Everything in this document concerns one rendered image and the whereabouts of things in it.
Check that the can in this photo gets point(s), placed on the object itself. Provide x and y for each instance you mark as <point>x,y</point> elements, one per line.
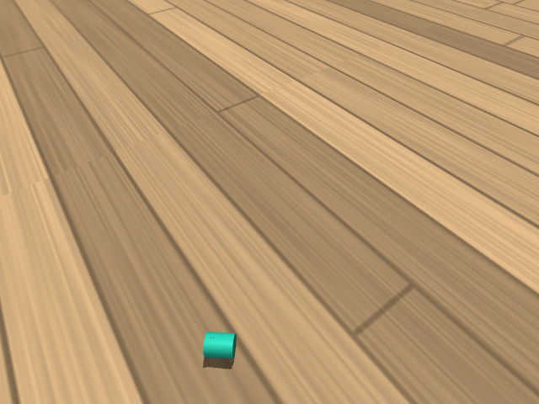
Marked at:
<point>220,345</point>

